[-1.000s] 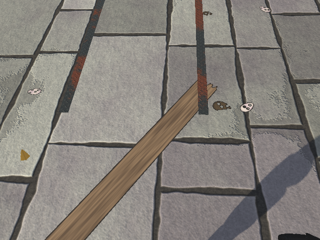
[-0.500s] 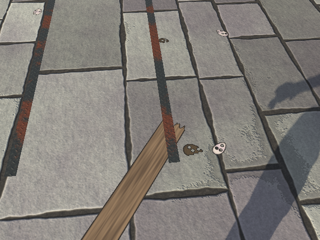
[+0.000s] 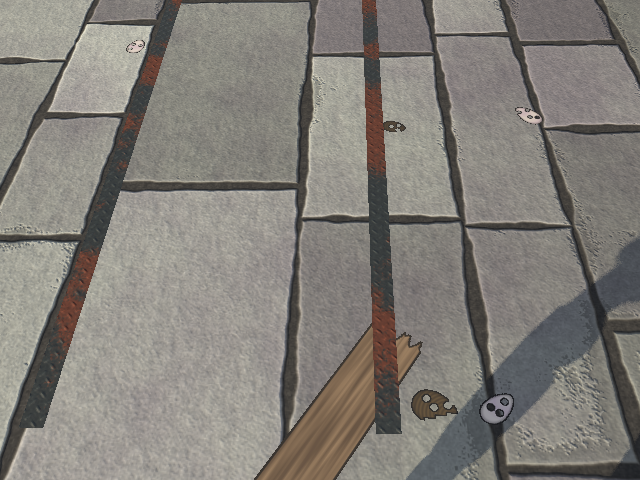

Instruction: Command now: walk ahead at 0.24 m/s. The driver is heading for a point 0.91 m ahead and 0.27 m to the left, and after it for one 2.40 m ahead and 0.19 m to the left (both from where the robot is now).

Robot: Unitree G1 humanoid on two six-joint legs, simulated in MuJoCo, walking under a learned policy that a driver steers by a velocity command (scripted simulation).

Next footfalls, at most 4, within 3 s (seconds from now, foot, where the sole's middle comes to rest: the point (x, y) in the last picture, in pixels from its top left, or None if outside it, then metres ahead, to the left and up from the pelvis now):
0.12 left None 0.24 0.13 -0.78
0.42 right None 0.16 -0.12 -0.78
1.74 right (411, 411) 0.62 -0.11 -0.78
2.30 left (286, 309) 0.88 0.18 -0.78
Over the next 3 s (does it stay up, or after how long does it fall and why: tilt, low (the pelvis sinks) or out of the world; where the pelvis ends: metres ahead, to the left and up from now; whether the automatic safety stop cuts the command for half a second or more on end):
stays up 1.16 0.17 -0.01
